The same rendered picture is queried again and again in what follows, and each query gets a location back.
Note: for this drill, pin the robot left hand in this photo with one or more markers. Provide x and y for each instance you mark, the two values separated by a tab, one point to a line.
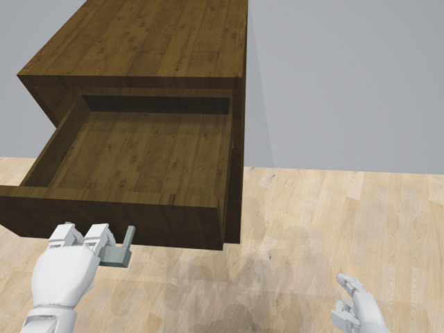
64	273

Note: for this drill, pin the handle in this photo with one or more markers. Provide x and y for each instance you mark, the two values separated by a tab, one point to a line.
116	256

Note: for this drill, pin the left robot forearm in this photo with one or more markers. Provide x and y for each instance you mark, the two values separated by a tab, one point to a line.
49	319

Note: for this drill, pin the robot right hand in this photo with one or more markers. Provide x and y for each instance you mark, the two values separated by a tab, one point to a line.
349	316

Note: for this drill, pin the cabinet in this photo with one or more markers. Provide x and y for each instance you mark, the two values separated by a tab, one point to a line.
192	47

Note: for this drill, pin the drawer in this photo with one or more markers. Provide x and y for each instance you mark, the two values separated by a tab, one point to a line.
159	162

